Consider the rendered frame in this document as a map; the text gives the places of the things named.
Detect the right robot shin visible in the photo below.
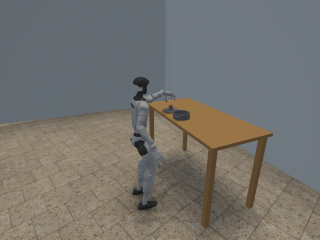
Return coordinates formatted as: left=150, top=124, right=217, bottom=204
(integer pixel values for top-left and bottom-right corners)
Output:
left=142, top=174, right=155, bottom=205

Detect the robot left hand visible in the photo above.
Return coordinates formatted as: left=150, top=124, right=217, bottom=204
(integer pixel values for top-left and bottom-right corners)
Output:
left=164, top=91, right=176, bottom=102

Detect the pot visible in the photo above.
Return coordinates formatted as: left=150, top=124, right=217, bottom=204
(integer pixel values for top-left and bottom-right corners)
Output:
left=173, top=110, right=190, bottom=121

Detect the left robot upper arm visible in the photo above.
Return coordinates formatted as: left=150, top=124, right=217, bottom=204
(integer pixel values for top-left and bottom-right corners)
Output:
left=143, top=95, right=154, bottom=103

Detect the right robot upper arm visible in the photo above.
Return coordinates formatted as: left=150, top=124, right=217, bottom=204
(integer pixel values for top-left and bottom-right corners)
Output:
left=136, top=101, right=149, bottom=133

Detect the lid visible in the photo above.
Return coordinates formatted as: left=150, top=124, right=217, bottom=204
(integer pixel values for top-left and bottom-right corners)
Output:
left=162, top=107, right=179, bottom=113

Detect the robot right hand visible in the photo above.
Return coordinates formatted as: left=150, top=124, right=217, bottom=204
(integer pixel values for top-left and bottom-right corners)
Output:
left=152, top=149, right=166, bottom=167

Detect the right robot thigh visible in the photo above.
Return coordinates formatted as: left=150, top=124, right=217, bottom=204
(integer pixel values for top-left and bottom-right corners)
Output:
left=137, top=141, right=156, bottom=180

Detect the robot left forearm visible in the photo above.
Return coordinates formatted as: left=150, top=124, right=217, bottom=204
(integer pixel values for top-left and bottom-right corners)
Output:
left=150, top=90, right=167, bottom=100

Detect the table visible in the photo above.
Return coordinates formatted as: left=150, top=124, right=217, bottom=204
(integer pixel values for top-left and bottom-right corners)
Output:
left=148, top=97, right=273, bottom=229

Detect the robot right forearm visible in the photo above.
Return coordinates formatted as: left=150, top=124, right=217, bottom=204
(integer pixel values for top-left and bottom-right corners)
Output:
left=138, top=126, right=158, bottom=152

